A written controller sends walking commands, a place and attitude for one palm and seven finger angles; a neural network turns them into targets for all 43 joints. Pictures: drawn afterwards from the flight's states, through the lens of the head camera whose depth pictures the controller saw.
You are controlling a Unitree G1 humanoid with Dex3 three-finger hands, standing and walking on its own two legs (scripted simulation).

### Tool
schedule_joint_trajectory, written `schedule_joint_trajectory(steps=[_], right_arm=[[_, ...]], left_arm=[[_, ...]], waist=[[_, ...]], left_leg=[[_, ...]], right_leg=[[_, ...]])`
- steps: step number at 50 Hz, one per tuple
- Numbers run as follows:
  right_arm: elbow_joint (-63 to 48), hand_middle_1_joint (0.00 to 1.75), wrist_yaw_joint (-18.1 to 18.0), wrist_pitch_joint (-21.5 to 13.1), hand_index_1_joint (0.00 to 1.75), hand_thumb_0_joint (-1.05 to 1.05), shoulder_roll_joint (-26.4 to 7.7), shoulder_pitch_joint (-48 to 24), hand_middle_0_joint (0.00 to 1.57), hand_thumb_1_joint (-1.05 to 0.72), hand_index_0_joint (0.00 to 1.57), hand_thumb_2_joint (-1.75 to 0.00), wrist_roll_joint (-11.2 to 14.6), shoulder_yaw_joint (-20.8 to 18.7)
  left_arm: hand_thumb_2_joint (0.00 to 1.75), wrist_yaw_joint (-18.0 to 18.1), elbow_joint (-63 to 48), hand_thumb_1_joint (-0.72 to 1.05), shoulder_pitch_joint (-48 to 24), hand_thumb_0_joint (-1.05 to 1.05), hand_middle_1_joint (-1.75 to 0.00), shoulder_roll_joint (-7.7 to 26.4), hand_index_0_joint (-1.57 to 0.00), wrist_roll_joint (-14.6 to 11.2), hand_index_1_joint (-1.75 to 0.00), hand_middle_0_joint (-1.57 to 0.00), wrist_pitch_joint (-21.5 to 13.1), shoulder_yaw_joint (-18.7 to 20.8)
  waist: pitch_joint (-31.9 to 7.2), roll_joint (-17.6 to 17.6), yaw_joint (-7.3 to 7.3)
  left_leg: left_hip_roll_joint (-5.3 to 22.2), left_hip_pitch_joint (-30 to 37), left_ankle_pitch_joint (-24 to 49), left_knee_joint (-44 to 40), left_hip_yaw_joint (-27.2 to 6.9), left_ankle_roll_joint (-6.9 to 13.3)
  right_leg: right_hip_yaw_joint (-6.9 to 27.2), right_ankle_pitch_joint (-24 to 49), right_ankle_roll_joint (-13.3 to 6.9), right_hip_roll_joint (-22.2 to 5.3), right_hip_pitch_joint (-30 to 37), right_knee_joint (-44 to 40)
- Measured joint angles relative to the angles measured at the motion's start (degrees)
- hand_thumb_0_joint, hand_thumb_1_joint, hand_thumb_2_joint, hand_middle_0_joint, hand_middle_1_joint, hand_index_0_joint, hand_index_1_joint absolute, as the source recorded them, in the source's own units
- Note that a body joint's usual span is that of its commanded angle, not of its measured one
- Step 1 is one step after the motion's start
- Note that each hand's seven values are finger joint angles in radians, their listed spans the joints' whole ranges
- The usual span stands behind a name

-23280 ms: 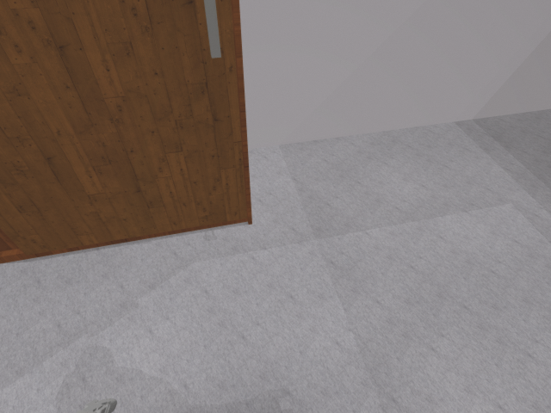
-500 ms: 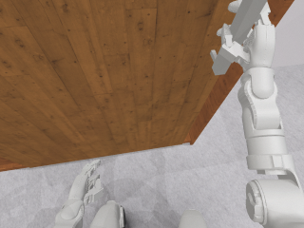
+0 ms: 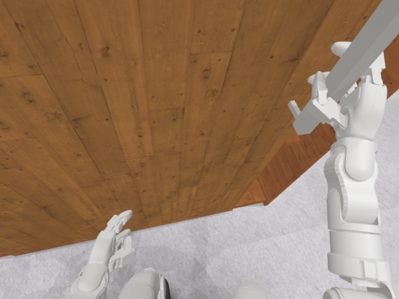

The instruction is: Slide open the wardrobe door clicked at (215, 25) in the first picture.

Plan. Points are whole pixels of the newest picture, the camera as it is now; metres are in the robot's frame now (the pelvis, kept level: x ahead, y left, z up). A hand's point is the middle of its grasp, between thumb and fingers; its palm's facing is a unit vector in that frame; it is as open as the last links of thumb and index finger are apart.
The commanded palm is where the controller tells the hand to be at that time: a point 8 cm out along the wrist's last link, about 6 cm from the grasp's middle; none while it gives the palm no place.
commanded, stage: step sideways, sliding the door along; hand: right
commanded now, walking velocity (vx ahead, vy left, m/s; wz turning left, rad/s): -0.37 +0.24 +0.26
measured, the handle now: (338, 60) +0.42 -0.21 +0.24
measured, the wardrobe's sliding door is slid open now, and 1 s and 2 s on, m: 0.19 0.59 0.63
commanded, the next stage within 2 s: stop walking and hold the door there in 1.36 s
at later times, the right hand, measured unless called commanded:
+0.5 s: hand (188, 120) +0.33 +0.02 +0.20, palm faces -0.03 +1.00 -0.05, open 6.9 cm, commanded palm +0.31 +0.02 +0.19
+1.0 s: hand (29, 140) +0.30 +0.20 +0.20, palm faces -0.16 +0.98 -0.07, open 6.8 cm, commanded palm +0.29 +0.17 +0.20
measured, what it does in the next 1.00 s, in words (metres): steps to the left: right foot, then left foot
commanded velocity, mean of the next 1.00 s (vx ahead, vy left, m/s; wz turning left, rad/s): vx -0.23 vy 0.28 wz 0.10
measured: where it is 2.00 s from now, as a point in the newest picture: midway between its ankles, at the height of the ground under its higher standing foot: outside the picture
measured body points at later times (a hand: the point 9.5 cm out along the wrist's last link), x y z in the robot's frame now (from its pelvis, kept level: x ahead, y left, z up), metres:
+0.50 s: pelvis -0.02 +0.09 +0.02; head +0.06 +0.10 +0.46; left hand +0.17 +0.28 -0.08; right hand +0.33 -0.04 +0.20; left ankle +0.02 +0.24 -0.67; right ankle -0.04 -0.09 -0.71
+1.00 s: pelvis -0.11 +0.23 +0.02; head -0.05 +0.24 +0.47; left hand +0.00 +0.49 -0.08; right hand +0.30 +0.15 +0.21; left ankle -0.10 +0.37 -0.66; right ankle -0.07 +0.06 -0.71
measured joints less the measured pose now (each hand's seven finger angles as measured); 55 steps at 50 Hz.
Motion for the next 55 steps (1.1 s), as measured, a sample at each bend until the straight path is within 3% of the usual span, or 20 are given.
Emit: schedule_joint_trajectory(steps=[3, 5, 7, 10, 13, 16, 19, 24, 28, 30, 31, 34, 37, 40, 42, 43, 46, 48, 51, 55], right_arm=[[-4.41, 1.40, -0.99, -0.13, 1.31, -0.06, 1.46, 3.74, 0.45, -0.63, 0.16, -0.82, 0.81, -0.91], [-7.45, 1.40, -1.97, -0.71, 1.32, -0.06, 2.73, 5.80, 0.45, -0.64, 0.15, -0.81, 0.40, -0.37], [-10.14, 1.40, -2.81, -1.33, 1.33, -0.06, 3.63, 7.12, 0.45, -0.65, 0.15, -0.79, -0.74, 0.97], [-12.85, 1.40, -2.86, -1.79, 1.31, -0.05, 4.24, 7.96, 0.45, -0.67, 0.13, -0.78, -2.59, 4.00], [-13.65, 1.40, -1.90, -1.84, 1.26, -0.04, 4.13, 8.14, 0.45, -0.69, 0.11, -0.77, -3.33, 7.81], [-11.57, 1.40, -0.75, -2.85, 1.23, -0.04, 4.20, 6.18, 0.45, -0.70, 0.09, -0.76, -3.81, 10.89], [-10.59, 1.40, -0.60, -3.39, 1.23, -0.03, 6.07, 6.52, 0.45, -0.70, 0.09, -0.76, -4.64, 12.28], [-9.85, 1.40, 0.05, -3.04, 1.28, -0.02, 7.02, 8.34, 0.45, -0.70, 0.11, -0.78, -4.51, 12.93], [-8.93, 1.40, 0.62, -3.35, 1.33, -0.03, 4.50, 8.80, 0.45, -0.70, 0.13, -0.80, -3.41, 11.83], [-8.59, 1.40, 0.51, -2.79, 1.33, -0.04, 3.75, 8.30, 0.45, -0.69, 0.13, -0.81, -2.83, 10.75], [-8.32, 1.40, 0.16, -2.88, 1.32, -0.04, 4.15, 8.06, 0.45, -0.69, 0.13, -0.81, -2.87, 10.04], [-8.70, 1.40, -0.97, -1.90, 1.32, -0.04, 5.27, 7.88, 0.45, -0.69, 0.13, -0.81, -2.54, 9.28], [-8.83, 1.40, -1.66, -1.66, 1.33, -0.03, 5.83, 7.33, 0.45, -0.71, 0.12, -0.80, -2.44, 9.07], [-7.12, 1.40, -1.30, -2.29, 1.35, -0.02, 4.85, 5.33, 0.45, -0.72, 0.11, -0.78, -2.54, 8.97], [-4.91, 1.40, -0.41, -2.44, 1.36, -0.02, 3.43, 2.97, 0.45, -0.71, 0.12, -0.78, -1.85, 9.05], [-3.24, 1.40, 0.25, -2.70, 1.37, -0.02, 2.52, 1.49, 0.45, -0.71, 0.11, -0.77, -1.59, 9.03], [0.74, 1.40, 1.60, -2.76, 1.38, -0.01, 1.59, -0.35, 0.45, -0.69, 0.13, -0.77, -2.10, 8.26], [2.84, 1.40, 1.72, -2.36, 1.38, 0.01, 1.97, -0.88, 0.45, -0.68, 0.15, -0.76, -1.97, 7.63], [5.65, 1.40, 1.49, -1.46, 1.39, 0.03, 1.94, -1.71, 0.45, -0.68, 0.17, -0.76, -1.21, 6.68], [8.84, 1.40, 1.13, 0.02, 1.40, 0.02, -0.89, -3.68, 0.45, -0.68, 0.16, -0.80, -0.37, 4.63]], left_arm=[[0.90, 0.52, 0.78, 0.91, -3.94, 0.02, -0.30, 1.25, -0.20, 0.17, -0.30, -0.20, -0.06, 0.39], [0.90, 0.64, 0.42, 0.91, -5.53, 0.02, -0.30, 2.05, -0.20, 0.19, -0.30, -0.20, -0.64, 0.67], [0.90, 0.55, -0.44, 0.91, -6.34, 0.02, -0.30, 2.40, -0.20, 0.25, -0.30, -0.20, -0.24, 0.85], [0.90, 0.09, -2.04, 0.91, -5.96, 0.02, -0.30, 2.29, -0.19, 0.43, -0.30, -0.20, 1.48, 0.93], [0.90, -0.55, -3.70, 0.91, -3.59, 0.01, -0.30, 2.48, -0.19, 0.72, -0.30, -0.20, 2.73, 0.99], [0.90, -1.35, -3.47, 0.91, -2.33, 0.01, -0.30, 1.16, -0.19, 1.46, -0.30, -0.20, 2.65, 2.10], [0.90, -1.88, -3.61, 0.91, -1.11, 0.02, -0.30, 0.43, -0.19, 2.33, -0.30, -0.20, 1.77, 1.35], [0.90, -1.98, -3.40, 0.91, 0.79, 0.02, -0.30, -1.67, -0.20, 2.60, -0.30, -0.20, 1.44, -0.51], [0.90, -1.56, -2.41, 0.91, 1.11, 0.02, -0.30, -3.42, -0.20, 1.94, -0.30, -0.20, 1.05, -1.87], [0.90, -1.30, -1.79, 0.91, 0.84, 0.02, -0.30, -3.46, -0.20, 1.09, -0.30, -0.20, 0.93, -2.36], [0.90, -0.97, -1.03, 0.91, -0.33, 0.02, -0.30, -2.57, -0.20, 0.85, -0.30, -0.20, 1.06, -2.40], [0.90, 0.37, 1.18, 0.91, -3.76, 0.02, -0.30, -0.06, -0.20, 0.88, -0.30, -0.20, 1.43, -1.10], [0.90, 1.07, 1.97, 0.91, -5.99, 0.02, -0.30, 1.53, -0.20, 1.08, -0.30, -0.20, 1.71, 0.10], [0.90, 1.54, 1.01, 0.91, -6.13, 0.02, -0.30, 2.04, -0.20, 1.34, -0.30, -0.20, 3.30, 0.80], [0.90, 1.85, -0.02, 0.91, -4.97, 0.02, -0.30, 2.02, -0.20, 1.39, -0.30, -0.20, 4.10, 1.37], [0.90, 1.90, -0.02, 0.91, -4.43, 0.02, -0.30, 1.41, -0.20, 1.57, -0.30, -0.20, 4.23, 1.99], [0.90, 1.44, 0.80, 0.91, -1.62, 0.01, -0.30, 0.56, -0.19, 2.09, -0.30, -0.20, 3.80, 2.46], [0.90, 1.18, 1.59, 0.91, 0.54, 0.01, -0.30, 0.77, -0.19, 1.95, -0.30, -0.20, 3.70, 2.50], [0.90, 1.18, 2.57, 0.91, 3.56, 0.01, -0.30, 1.01, -0.20, 1.58, -0.30, -0.20, 4.55, 2.20], [0.90, 1.48, 3.09, 0.91, 6.62, 0.01, -0.30, 0.09, -0.20, 0.35, -0.30, -0.20, 5.07, 0.95]], waist=[[0.03, 1.43, 0.64], [0.74, 2.16, 1.39], [1.55, 3.50, 1.76], [1.62, 6.00, 2.20], [-0.96, 6.17, 2.83], [-0.39, 7.87, 1.61], [0.60, 6.24, 0.74], [0.27, 2.93, -1.02], [-0.78, 1.78, -0.77], [-1.53, 1.49, -0.27], [-1.38, 0.24, 0.51], [-1.52, 0.74, 1.78], [-1.18, 2.71, 3.70], [-2.09, 4.87, 5.59], [-3.27, 5.72, 6.71], [-2.80, 6.98, 6.64], [-2.63, 7.03, 6.36], [-3.08, 5.27, 5.51], [-4.23, 2.69, 3.84], [-6.24, 2.53, 3.48]], left_leg=[[1.12, -1.59, 2.60, -2.97, -1.53, 1.56], [1.32, -1.15, 5.67, -7.26, -1.96, 1.89], [1.11, -0.61, 9.02, -11.05, -2.63, 2.35], [0.23, -0.46, 12.41, -14.33, -4.09, 2.61], [-2.74, -2.28, 10.59, -11.50, -4.74, 1.05], [-2.89, -6.44, -4.79, 5.55, -7.78, -2.28], [-1.41, -8.03, -8.24, 14.20, -7.93, -3.86], [2.48, -5.72, -2.42, 8.93, -5.73, -5.27], [3.37, -0.63, 3.50, -0.92, -4.09, -5.75], [3.17, 2.22, 6.40, -5.89, -2.79, -5.35], [2.39, 1.61, 5.29, -5.21, -1.86, -4.43], [3.18, -1.74, 6.24, -5.27, -2.61, -2.29], [3.64, -2.34, 10.33, -9.98, -3.54, -1.40], [2.69, -3.77, 13.16, -12.38, -3.75, -0.70], [1.15, -6.31, 12.18, -8.94, -3.36, -1.34], [0.67, -7.78, 6.62, -3.52, -4.58, -2.31], [-1.30, -11.08, -3.03, 13.46, -6.44, -3.97], [-0.58, -10.82, -3.24, 16.26, -5.87, -4.71], [1.63, -6.36, -3.16, 9.44, -5.08, -5.25], [3.92, 3.78, 2.26, -6.26, -4.40, -5.50]], right_leg=[[4.78, -11.46, -1.50, 10.70, -6.98, 13.48], [4.13, -13.38, -1.57, 15.59, -9.47, 14.42], [2.28, -12.76, -1.52, 18.65, -10.42, 11.20], [-0.94, -6.55, -1.78, 20.26, -9.19, 0.61], [-3.11, 13.99, -4.38, 16.86, -3.93, -12.65], [-4.37, 5.66, -4.66, 15.51, -0.95, -12.34], [-4.71, 3.79, -2.46, 12.27, 1.10, -12.27], [-6.30, 4.60, 0.38, 6.19, 4.40, -13.88], [-5.87, 4.12, 3.30, 2.49, 4.43, -11.88], [-4.27, 2.75, 2.24, 1.21, 2.00, -7.40], [-1.91, 0.34, 0.45, 1.28, -0.29, -3.72], [3.87, -11.82, -1.73, 10.59, -7.64, 9.94], [2.32, -12.98, -1.88, 16.86, -9.60, 9.16], [-1.78, -4.33, -2.04, 18.32, -6.71, -4.07], [-3.44, 8.62, -4.70, 16.79, -3.86, -11.74], [-3.94, 9.15, -5.37, 16.41, -3.62, -11.20], [-3.78, 6.42, -3.59, 12.99, -2.39, -11.32], [-3.49, 7.04, -1.93, 9.87, -1.76, -12.80], [-3.28, 8.56, 0.50, 5.25, -1.41, -14.24], [-1.47, 8.30, 3.18, 1.51, -3.97, -11.36]])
